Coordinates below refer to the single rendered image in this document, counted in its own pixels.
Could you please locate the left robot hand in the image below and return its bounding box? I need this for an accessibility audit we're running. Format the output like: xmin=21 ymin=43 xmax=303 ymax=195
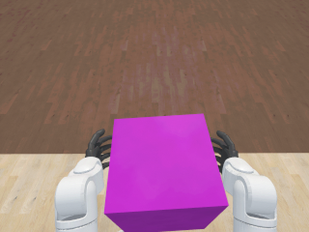
xmin=85 ymin=129 xmax=113 ymax=170

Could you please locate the left robot forearm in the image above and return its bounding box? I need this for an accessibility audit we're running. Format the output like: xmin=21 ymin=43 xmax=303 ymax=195
xmin=54 ymin=157 xmax=104 ymax=232

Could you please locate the right robot hand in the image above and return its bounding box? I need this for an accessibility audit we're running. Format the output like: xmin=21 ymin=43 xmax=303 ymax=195
xmin=210 ymin=130 xmax=239 ymax=175

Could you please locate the carton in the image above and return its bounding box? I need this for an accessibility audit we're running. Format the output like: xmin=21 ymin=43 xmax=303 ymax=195
xmin=103 ymin=113 xmax=229 ymax=232

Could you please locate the right robot forearm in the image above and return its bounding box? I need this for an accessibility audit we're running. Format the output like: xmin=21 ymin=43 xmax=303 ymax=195
xmin=222 ymin=157 xmax=277 ymax=232

